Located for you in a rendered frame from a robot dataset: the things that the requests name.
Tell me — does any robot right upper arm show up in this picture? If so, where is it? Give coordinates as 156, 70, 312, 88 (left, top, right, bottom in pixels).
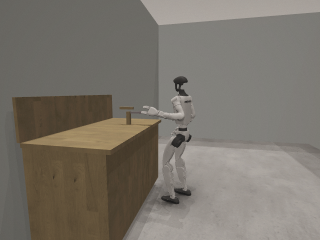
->
189, 95, 196, 119

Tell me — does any counter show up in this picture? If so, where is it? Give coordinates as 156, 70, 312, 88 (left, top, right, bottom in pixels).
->
12, 94, 162, 240

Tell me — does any left robot forearm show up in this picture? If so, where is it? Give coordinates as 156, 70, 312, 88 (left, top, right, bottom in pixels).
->
156, 110, 183, 121

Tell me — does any robot right foot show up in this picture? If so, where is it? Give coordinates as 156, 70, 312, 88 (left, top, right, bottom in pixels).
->
174, 188, 191, 196

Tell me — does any robot left foot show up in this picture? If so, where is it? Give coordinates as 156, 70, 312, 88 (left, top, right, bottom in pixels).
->
161, 195, 180, 204

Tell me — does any robot foot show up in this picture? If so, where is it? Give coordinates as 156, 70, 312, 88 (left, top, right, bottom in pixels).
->
161, 195, 180, 204
174, 188, 191, 196

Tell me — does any robot left hand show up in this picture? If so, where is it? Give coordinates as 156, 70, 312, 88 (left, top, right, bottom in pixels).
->
141, 106, 158, 116

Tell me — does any robot right hand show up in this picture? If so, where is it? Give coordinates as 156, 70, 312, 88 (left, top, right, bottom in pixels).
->
171, 126, 179, 137

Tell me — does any robot left upper arm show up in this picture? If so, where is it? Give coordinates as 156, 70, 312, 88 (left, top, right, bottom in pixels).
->
171, 96, 185, 122

